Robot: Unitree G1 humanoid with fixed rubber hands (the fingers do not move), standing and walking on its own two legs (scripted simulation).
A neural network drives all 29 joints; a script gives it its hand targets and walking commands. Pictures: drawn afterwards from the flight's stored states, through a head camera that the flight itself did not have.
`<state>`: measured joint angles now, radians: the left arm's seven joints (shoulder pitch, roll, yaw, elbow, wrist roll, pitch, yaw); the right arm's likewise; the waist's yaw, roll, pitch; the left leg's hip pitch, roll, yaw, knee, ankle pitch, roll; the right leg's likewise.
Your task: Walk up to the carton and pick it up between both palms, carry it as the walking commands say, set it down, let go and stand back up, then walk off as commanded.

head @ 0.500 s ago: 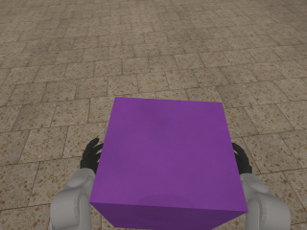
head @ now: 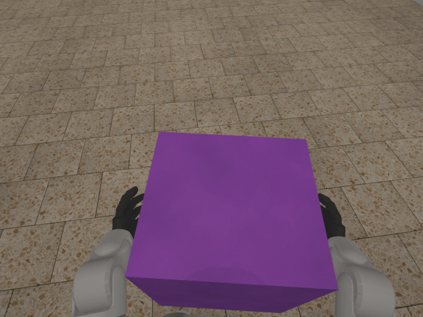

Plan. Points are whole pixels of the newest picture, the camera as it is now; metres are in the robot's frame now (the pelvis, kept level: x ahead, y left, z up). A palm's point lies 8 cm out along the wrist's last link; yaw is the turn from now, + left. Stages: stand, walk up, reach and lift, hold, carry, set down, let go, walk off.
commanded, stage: carry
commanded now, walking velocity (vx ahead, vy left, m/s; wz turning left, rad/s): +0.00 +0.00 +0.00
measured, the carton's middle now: (225, 230) +0.28 -0.01 +0.01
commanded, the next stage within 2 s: none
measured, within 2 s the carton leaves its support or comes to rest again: neither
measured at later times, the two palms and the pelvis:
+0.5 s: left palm (183, 119) +0.54 +0.09 +0.06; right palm (329, 128) +0.52 -0.25 +0.05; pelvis +0.27 -0.06 +0.01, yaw -3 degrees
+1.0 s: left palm (205, 64) +0.81 +0.05 +0.05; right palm (318, 72) +0.77 -0.30 +0.05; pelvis +0.54 -0.10 +0.01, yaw -6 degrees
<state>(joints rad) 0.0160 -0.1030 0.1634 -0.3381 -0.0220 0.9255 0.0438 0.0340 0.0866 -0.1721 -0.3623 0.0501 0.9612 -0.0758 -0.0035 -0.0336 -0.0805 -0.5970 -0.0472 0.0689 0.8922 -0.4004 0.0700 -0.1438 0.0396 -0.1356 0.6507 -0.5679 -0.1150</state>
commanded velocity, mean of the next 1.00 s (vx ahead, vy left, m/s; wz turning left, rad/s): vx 0.00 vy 0.00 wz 0.00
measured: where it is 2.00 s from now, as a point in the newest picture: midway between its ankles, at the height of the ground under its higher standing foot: (235, 173)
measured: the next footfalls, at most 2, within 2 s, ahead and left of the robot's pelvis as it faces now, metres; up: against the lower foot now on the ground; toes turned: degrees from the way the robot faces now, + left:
left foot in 0.02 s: +0.12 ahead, +0.09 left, +0.00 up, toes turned +0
right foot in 0.26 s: +0.18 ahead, -0.09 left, +0.00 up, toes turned -7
